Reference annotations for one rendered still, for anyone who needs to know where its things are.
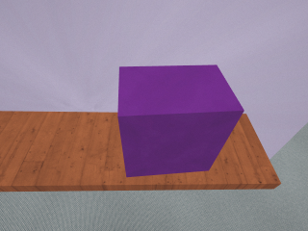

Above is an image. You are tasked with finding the carton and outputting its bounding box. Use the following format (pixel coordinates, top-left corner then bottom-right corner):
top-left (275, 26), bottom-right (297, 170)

top-left (117, 64), bottom-right (244, 177)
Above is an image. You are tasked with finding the table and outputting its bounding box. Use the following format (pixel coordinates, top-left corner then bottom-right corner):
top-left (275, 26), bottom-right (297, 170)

top-left (0, 111), bottom-right (281, 193)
